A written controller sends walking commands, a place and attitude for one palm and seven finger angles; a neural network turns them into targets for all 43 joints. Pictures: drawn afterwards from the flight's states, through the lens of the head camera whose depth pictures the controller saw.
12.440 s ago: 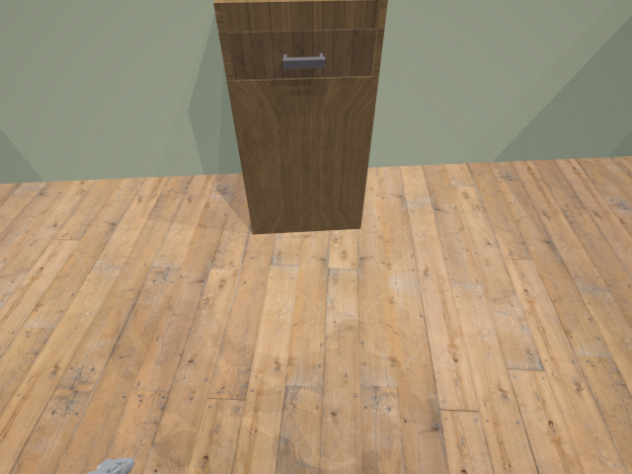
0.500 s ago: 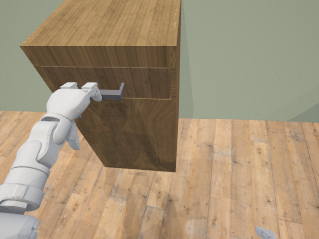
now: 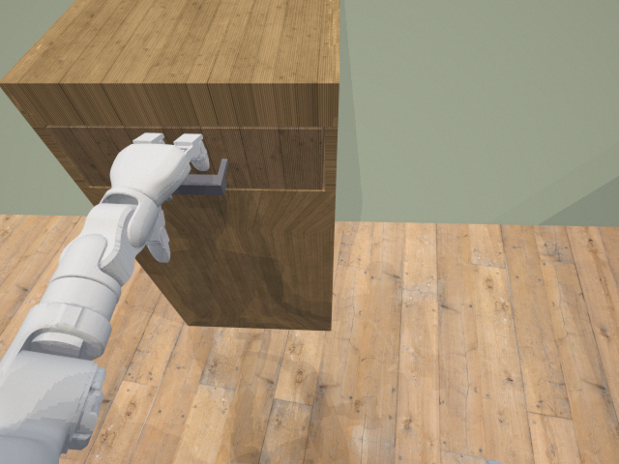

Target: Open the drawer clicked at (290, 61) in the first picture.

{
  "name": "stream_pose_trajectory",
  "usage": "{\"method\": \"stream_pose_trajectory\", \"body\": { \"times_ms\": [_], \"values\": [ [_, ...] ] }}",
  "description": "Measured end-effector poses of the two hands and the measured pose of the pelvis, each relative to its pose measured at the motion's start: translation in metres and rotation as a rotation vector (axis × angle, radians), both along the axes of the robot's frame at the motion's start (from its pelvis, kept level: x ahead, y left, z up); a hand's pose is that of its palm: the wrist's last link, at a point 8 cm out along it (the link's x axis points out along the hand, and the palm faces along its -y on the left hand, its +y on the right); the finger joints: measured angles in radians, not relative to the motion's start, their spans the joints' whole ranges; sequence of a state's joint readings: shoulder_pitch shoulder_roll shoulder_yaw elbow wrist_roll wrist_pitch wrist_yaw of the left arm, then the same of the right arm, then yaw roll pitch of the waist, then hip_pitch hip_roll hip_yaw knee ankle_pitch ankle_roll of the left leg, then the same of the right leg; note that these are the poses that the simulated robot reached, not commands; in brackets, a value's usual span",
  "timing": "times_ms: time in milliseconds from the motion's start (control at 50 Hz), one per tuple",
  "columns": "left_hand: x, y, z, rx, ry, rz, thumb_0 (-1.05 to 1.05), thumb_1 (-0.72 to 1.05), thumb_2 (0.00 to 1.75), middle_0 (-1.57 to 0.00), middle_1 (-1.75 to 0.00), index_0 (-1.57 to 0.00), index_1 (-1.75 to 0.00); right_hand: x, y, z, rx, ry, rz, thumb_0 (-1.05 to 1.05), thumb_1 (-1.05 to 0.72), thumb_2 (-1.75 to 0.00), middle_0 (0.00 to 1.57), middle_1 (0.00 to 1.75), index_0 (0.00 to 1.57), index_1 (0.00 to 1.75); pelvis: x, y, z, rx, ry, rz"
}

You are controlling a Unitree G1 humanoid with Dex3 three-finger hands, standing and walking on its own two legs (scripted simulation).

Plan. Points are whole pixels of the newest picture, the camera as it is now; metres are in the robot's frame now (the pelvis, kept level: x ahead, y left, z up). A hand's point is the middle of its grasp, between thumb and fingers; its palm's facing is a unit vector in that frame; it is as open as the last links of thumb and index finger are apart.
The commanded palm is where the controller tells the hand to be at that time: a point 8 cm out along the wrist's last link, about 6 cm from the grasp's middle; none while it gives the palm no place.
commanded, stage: move the hooked fingers above the handle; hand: left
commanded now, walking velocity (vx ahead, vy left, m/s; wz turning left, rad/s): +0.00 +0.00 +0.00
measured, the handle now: (189, 174) +0.55 +0.24 +0.02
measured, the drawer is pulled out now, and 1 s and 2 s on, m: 0.00 0.00 0.00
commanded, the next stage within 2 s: none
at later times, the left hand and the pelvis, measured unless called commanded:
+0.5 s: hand (190, 166) +0.50 +0.21 +0.08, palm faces -0.02 -0.03 -1.00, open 13.8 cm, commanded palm +0.48 +0.23 +0.13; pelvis +0.00 -0.01 -0.01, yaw +0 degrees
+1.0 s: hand (180, 170) +0.49 +0.22 +0.08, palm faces -0.03 +0.00 -1.00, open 13.8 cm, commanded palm +0.48 +0.24 +0.13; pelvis +0.00 -0.01 -0.01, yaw +0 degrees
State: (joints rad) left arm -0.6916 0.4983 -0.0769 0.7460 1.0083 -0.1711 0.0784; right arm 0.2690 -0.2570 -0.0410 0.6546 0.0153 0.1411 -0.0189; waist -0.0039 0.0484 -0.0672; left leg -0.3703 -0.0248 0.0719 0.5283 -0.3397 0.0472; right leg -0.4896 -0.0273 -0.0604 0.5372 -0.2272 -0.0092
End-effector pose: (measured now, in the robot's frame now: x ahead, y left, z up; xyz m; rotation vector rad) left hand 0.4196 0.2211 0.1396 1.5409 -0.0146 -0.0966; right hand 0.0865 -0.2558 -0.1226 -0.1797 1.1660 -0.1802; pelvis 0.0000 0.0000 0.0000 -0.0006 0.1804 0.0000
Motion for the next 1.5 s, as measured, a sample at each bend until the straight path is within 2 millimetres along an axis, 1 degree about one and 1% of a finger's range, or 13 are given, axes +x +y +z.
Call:
{"method": "stream_pose_trajectory", "body": {
  "times_ms": [120, 240, 380, 480, 580, 640, 740, 860, 940, 1020, 1180, 1360, 1500],
  "values": [
    [0.016, 0.006, 0.004, 0.010, -0.064, 0.035, 0.00, -0.49, 0.30, -0.32, -1.20, -0.32, -1.20, -0.011, -0.002, -0.004, 0.001, 0.040, -0.015, 0.00, -0.90, -0.90, 0.20, 0.30, 0.20, 0.30, 0.003, 0.001, -0.002, -0.002, 0.030, -0.003],
    [0.027, 0.015, 0.000, 0.043, -0.023, 0.111, 0.00, -0.49, 0.30, -0.32, -1.20, -0.32, -1.20, -0.025, -0.005, -0.008, 0.007, 0.095, -0.029, 0.00, -0.90, -0.90, 0.20, 0.30, 0.20, 0.30, 0.005, 0.000, -0.003, -0.005, 0.048, 0.000],
    [0.044, 0.000, -0.015, 0.035, 0.047, 0.066, 0.00, -0.49, 0.30, -0.32, -1.20, -0.32, -1.20, -0.041, -0.015, -0.004, -0.039, 0.128, -0.058, 0.00, -0.90, -0.90, 0.20, 0.30, 0.21, 0.30, 0.003, -0.004, -0.005, -0.007, 0.064, 0.011],
    [0.062, -0.013, -0.008, 0.003, -0.019, 0.016, 0.00, -0.49, 0.30, -0.33, -1.20, -0.32, -1.20, -0.058, -0.025, -0.002, -0.076, 0.151, -0.087, 0.00, -0.90, -0.90, 0.20, 0.30, 0.21, 0.30, 0.003, -0.005, -0.008, -0.008, 0.096, 0.001],
    [0.066, -0.013, -0.004, 0.008, -0.047, 0.049, 0.00, -0.48, 0.30, -0.37, -1.23, -0.35, -1.22, -0.075, -0.027, -0.006, -0.061, 0.188, -0.112, 0.00, -0.90, -0.90, 0.20, 0.30, 0.20, 0.30, 0.005, -0.005, -0.009, -0.007, 0.109, -0.017],
    [0.063, -0.004, -0.009, 0.033, -0.023, 0.112, 0.00, -0.48, 0.30, -0.36, -1.23, -0.35, -1.22, -0.080, -0.024, -0.009, -0.041, 0.197, -0.126, 0.00, -0.90, -0.90, 0.20, 0.30, 0.20, 0.30, 0.004, -0.007, -0.008, -0.004, 0.106, -0.026],
    [0.054, 0.010, -0.012, 0.057, 0.017, 0.151, 0.00, -0.48, 0.30, -0.34, -1.21, -0.34, -1.21, -0.079, -0.022, -0.007, -0.035, 0.187, -0.130, 0.00, -0.90, -0.90, 0.20, 0.30, 0.21, 0.30, 0.001, -0.010, -0.007, -0.003, 0.098, -0.023],
    [0.045, 0.004, -0.007, 0.048, 0.023, 0.080, 0.00, -0.49, 0.30, -0.33, -1.21, -0.33, -1.20, -0.068, -0.025, -0.004, -0.056, 0.165, -0.099, 0.00, -0.90, -0.90, 0.21, 0.30, 0.21, 0.30, -0.001, -0.011, -0.006, -0.008, 0.080, 0.001],
    [0.048, -0.004, -0.005, 0.038, 0.000, 0.051, 0.00, -0.49, 0.30, -0.33, -1.20, -0.33, -1.20, -0.059, -0.028, -0.003, -0.073, 0.135, -0.082, 0.00, -0.90, -0.90, 0.21, 0.30, 0.21, 0.30, -0.003, -0.010, -0.007, -0.009, 0.082, 0.010],
    [0.058, -0.004, -0.004, 0.030, -0.025, 0.074, 0.00, -0.49, 0.30, -0.32, -1.20, -0.32, -1.20, -0.056, -0.030, -0.002, -0.084, 0.109, -0.083, 0.00, -0.90, -0.90, 0.20, 0.30, 0.21, 0.30, -0.005, -0.009, -0.009, -0.007, 0.097, 0.004],
    [0.066, 0.004, -0.004, 0.044, -0.008, 0.112, 0.00, -0.49, 0.30, -0.32, -1.20, -0.35, -1.23, -0.068, -0.025, -0.004, -0.073, 0.140, -0.108, 0.00, -0.90, -0.90, 0.20, 0.30, 0.21, 0.30, -0.002, -0.005, -0.010, -0.008, 0.113, -0.015],
    [0.058, 0.018, -0.019, 0.031, 0.048, 0.092, 0.00, -0.49, 0.30, -0.32, -1.20, -0.33, -1.21, -0.081, -0.017, -0.003, -0.075, 0.191, -0.126, 0.00, -0.90, -0.90, 0.21, 0.30, 0.21, 0.30, 0.002, -0.002, -0.009, -0.013, 0.110, -0.016],
    [0.056, 0.017, -0.008, 0.010, -0.032, 0.046, 0.00, -0.49, 0.30, -0.32, -1.20, -0.33, -1.20, -0.077, -0.015, -0.004, -0.074, 0.210, -0.102, 0.00, -0.90, -0.90, 0.21, 0.30, 0.21, 0.30, 0.005, 0.003, -0.010, -0.020, 0.111, 0.001]
  ]
}}
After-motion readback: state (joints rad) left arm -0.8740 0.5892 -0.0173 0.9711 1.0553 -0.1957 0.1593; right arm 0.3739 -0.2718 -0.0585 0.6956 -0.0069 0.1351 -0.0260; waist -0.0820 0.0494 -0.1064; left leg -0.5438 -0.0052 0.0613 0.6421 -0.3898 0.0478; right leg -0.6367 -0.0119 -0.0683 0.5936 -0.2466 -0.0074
